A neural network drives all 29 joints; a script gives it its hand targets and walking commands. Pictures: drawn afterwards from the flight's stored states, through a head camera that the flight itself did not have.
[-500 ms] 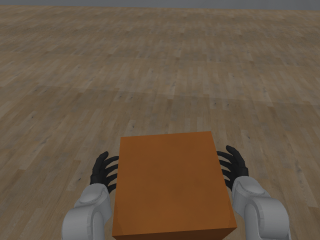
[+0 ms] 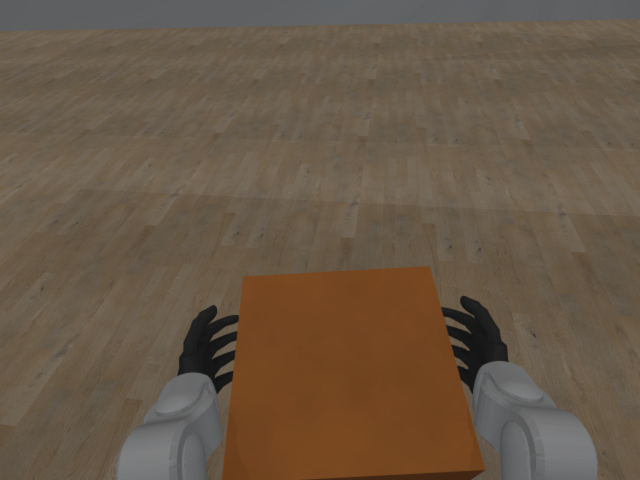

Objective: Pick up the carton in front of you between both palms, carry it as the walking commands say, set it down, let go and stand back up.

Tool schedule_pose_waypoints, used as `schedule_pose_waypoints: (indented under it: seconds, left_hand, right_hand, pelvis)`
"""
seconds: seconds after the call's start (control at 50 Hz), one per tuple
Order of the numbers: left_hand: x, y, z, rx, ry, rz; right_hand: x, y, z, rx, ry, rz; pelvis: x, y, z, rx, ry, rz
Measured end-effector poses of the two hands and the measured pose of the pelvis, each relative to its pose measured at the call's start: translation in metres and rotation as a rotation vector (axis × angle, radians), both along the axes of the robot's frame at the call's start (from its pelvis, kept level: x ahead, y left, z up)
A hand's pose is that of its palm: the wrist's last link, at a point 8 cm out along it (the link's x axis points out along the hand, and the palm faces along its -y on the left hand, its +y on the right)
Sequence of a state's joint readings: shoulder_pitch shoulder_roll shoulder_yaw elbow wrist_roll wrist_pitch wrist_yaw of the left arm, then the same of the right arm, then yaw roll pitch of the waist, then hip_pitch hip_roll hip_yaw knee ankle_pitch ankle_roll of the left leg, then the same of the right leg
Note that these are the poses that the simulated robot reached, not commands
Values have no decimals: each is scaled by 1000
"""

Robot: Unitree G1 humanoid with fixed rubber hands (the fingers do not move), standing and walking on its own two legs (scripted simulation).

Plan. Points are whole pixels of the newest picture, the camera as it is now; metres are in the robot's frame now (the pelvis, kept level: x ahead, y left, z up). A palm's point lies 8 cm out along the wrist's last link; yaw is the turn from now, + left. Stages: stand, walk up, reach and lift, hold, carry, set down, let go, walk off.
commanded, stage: carry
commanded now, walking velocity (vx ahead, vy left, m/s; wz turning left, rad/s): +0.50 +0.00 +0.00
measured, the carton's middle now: (342, 399) +0.23 +0.00 +0.02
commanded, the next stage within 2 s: none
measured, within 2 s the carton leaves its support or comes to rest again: neither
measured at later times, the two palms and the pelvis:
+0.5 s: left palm (226, 204) +0.53 +0.17 +0.09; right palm (408, 192) +0.53 -0.13 +0.10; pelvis +0.31 +0.02 +0.00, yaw -1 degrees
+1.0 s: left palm (255, 114) +0.86 +0.15 +0.10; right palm (387, 108) +0.86 -0.15 +0.10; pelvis +0.64 +0.00 +0.00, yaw +0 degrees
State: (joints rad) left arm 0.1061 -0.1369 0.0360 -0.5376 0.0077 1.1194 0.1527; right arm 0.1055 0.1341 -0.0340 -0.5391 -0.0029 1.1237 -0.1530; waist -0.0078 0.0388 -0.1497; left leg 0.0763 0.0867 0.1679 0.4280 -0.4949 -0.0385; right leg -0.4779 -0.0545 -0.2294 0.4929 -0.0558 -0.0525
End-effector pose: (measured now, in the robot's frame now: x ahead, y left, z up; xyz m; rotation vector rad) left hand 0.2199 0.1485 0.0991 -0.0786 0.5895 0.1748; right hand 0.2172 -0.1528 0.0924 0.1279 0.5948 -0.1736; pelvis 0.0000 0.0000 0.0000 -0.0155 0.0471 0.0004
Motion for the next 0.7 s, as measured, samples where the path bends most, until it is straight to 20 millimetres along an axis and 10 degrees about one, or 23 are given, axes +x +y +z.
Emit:
schedule_pose_waypoints:
  seconds: [0.26,0.38,0.52,0.7]
  left_hand:
    - [133,-11,22,-4,45,53]
    - [220,-6,28,-11,4,5]
    - [330,22,-13,-49,48,-19]
    - [436,28,-9,-40,133,-86]
  right_hand:
    - [151,-9,22,-4,43,63]
    - [223,-5,30,-14,2,17]
    - [326,23,2,-50,47,-8]
    - [414,30,6,-53,135,-63]
  pelvis:
    - [139,-21,33,38,23,15]
    - [220,-7,28,27,19,4]
    - [326,23,2,30,4,-31]
    - [423,41,31,-15,25,-44]
